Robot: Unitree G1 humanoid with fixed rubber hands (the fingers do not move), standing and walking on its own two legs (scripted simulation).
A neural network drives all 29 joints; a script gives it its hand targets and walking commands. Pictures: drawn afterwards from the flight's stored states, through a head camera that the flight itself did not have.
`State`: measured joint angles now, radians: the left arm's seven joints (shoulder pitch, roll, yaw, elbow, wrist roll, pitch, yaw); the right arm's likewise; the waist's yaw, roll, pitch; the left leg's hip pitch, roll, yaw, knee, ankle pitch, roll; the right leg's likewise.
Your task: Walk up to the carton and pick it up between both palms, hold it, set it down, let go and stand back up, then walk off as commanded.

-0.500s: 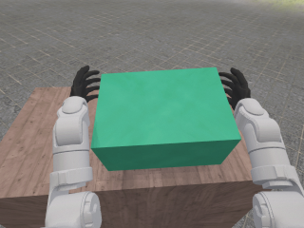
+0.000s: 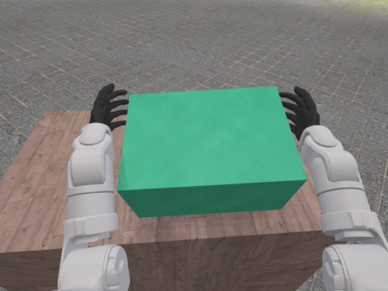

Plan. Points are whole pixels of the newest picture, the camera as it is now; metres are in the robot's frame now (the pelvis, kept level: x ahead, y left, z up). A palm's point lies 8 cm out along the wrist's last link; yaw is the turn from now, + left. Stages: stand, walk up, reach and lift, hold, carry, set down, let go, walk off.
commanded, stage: hold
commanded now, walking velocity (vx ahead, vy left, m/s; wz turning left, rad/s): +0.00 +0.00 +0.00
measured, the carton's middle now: (206, 152) +0.35 +0.00 +0.13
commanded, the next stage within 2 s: set down in 0.02 s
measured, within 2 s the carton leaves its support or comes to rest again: neither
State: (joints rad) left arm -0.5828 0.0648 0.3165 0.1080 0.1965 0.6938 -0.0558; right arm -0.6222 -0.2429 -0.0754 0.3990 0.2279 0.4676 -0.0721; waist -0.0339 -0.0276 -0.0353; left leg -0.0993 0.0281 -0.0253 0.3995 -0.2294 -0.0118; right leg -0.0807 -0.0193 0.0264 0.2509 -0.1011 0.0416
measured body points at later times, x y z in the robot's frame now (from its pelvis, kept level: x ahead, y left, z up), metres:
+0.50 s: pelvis +0.00 +0.00 +0.00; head -0.04 +0.02 +0.45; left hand +0.37 +0.20 +0.18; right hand +0.38 -0.19 +0.19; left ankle +0.00 +0.12 -0.75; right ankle +0.03 -0.16 -0.75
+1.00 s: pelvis +0.03 +0.00 +0.00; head +0.02 +0.02 +0.45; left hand +0.39 +0.20 +0.13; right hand +0.42 -0.19 +0.16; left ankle +0.00 +0.12 -0.75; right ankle +0.03 -0.16 -0.75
